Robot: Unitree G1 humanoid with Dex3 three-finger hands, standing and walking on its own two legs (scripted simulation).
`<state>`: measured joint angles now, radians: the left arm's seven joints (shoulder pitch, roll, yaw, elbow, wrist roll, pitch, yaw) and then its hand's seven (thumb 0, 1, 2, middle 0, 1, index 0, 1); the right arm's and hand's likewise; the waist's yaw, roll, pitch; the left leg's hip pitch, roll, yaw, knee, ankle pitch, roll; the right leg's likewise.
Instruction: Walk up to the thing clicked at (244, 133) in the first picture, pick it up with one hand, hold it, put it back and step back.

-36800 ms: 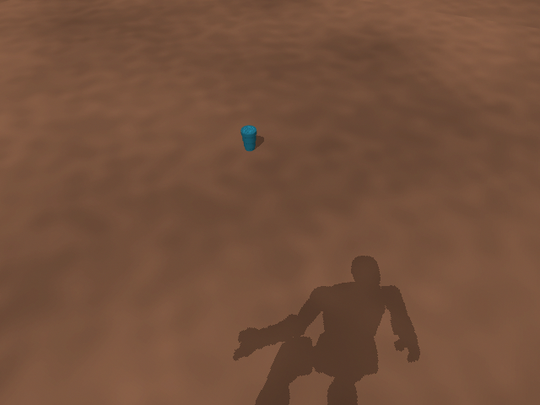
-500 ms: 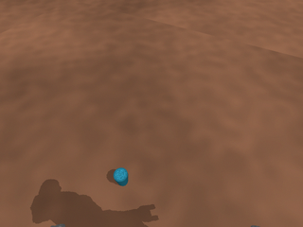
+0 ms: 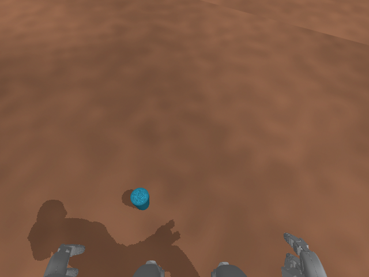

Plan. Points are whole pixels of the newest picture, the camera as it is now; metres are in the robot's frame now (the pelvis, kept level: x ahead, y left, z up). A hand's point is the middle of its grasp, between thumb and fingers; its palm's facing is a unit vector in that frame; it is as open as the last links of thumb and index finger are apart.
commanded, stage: rise first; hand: left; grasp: from above
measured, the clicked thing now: (141, 200) +0.49 +0.21 -0.66
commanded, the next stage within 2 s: none
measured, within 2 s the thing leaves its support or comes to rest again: neither
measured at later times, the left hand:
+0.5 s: hand out of the picture +0.14 +0.25 -0.17, palm faces -0.15 -0.87 -0.48, open 14.1 cm
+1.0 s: hand (104, 247) +0.23 +0.26 -0.32, palm faces -0.40 -0.55 -0.74, open 14.1 cm
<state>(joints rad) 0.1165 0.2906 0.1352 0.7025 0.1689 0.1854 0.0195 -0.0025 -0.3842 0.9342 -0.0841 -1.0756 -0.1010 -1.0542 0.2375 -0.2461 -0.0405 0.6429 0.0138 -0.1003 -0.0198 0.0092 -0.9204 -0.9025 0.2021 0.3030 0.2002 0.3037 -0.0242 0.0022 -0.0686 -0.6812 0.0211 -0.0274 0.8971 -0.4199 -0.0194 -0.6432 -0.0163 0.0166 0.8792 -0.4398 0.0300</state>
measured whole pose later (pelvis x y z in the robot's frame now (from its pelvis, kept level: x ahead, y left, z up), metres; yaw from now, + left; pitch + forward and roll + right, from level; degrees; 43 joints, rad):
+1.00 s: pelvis -0.05 +0.00 -0.18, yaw -1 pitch +30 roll -2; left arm -0.15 0.42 0.07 0.66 0.61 0.02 0.12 -0.01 -0.55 0.98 -0.08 -1.09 -0.08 -1.09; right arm 0.10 -0.29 -0.04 0.64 0.00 -0.22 -0.02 0.01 -0.92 -0.90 0.20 0.30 0.20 0.30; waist -0.05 0.02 -0.20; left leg -1.58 0.01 -0.07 1.70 -0.65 -0.03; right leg -1.53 0.00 0.01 1.69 -0.69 0.03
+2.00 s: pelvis -0.09 +0.01 -0.36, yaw -7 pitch +35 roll -8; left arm -1.00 0.75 0.06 1.38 1.26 -0.20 0.30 0.00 -0.53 1.01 -0.08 -1.03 -0.08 -1.03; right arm 0.16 -0.25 0.04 0.73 -0.11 -0.02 0.11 0.00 -0.91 -0.90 0.20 0.30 0.20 0.30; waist -0.22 0.00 -0.07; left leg -2.25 0.00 -0.14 2.30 -0.66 -0.02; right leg -2.15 0.04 -0.02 2.23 -0.69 0.06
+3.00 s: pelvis -0.09 +0.01 -0.39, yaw -9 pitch +34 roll -10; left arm -1.09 0.87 0.07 1.44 1.25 -0.19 0.28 0.00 -0.54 1.01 -0.08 -1.05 -0.08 -1.05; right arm 0.18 -0.28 0.13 0.68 -0.13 0.01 0.14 0.00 -0.91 -0.90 0.20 0.30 0.20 0.30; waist -0.29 -0.02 0.00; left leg -2.32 0.00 -0.19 2.39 -0.67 -0.02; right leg -2.21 0.06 -0.05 2.30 -0.69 0.07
